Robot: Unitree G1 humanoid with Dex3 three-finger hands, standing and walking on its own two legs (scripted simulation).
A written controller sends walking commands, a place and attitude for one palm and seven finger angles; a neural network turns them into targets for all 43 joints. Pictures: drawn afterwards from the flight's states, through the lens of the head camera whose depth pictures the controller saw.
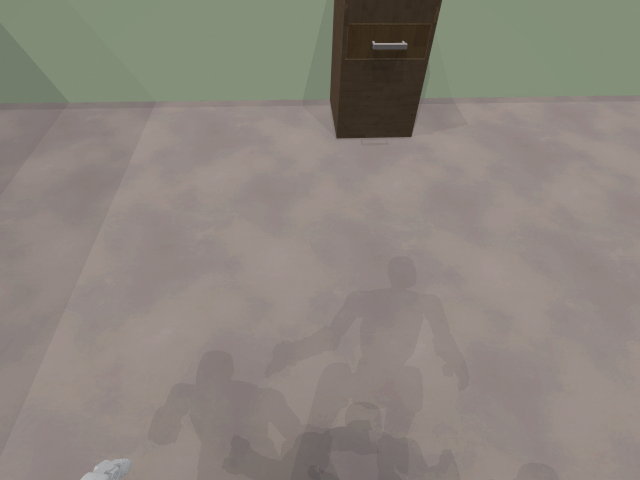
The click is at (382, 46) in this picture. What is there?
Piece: drawer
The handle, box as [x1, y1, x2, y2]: [372, 41, 407, 48]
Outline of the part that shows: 372,41 373,48 406,48 407,45 403,41 401,43 375,43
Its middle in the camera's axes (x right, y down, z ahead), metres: +0.32 -0.92 +1.83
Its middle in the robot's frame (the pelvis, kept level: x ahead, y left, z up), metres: +1.98 -0.24 -0.24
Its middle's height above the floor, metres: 0.53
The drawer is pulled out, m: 0.00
